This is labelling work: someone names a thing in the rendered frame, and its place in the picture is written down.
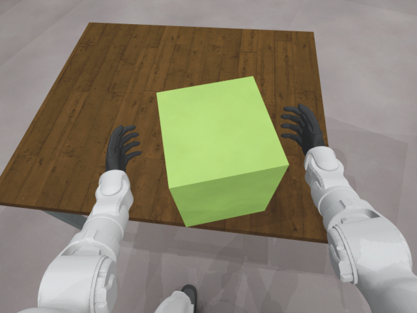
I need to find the robot right forearm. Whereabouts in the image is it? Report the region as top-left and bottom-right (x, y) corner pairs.
(304, 146), (412, 270)

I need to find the robot left forearm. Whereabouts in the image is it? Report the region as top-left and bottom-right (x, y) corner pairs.
(38, 170), (134, 307)

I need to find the right robot upper arm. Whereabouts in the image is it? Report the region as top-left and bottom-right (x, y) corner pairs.
(327, 217), (417, 313)

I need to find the robot left thigh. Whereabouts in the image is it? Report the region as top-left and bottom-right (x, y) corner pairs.
(154, 296), (194, 313)

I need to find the left robot hand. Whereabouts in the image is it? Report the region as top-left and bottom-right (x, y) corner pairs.
(105, 125), (141, 173)

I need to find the left robot upper arm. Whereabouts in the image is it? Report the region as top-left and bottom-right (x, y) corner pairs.
(17, 255), (117, 313)

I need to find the left robot foot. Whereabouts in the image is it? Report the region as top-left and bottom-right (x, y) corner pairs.
(181, 284), (197, 313)

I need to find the right robot hand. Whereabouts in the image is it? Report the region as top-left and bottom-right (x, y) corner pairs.
(281, 104), (326, 156)

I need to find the carton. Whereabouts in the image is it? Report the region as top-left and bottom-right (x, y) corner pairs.
(156, 76), (289, 227)

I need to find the table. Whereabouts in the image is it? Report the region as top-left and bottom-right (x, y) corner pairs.
(0, 22), (328, 244)

